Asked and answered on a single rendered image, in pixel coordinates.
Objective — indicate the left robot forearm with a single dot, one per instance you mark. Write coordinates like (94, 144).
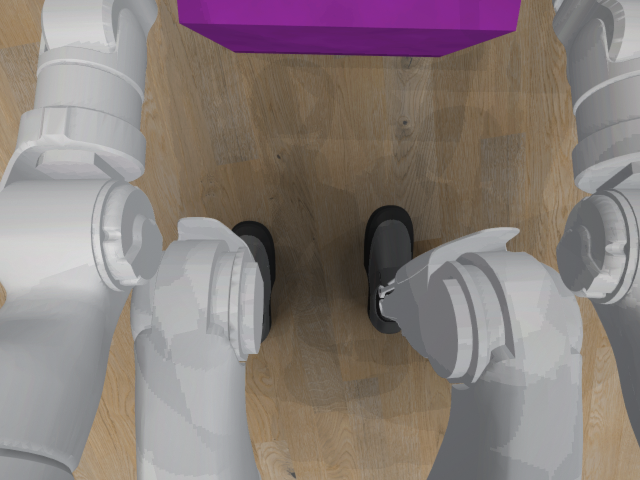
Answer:
(91, 72)

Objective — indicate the left robot thigh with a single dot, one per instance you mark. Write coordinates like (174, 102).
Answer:
(190, 406)

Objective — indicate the robot left shin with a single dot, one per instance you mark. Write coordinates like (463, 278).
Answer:
(201, 228)

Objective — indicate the carton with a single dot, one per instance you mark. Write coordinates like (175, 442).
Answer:
(408, 28)

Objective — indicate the robot left upper arm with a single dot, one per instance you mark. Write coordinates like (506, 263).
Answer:
(71, 250)

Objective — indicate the right robot forearm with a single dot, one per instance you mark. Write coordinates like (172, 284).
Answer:
(602, 43)

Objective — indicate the robot right upper arm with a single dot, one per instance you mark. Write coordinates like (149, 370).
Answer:
(598, 258)

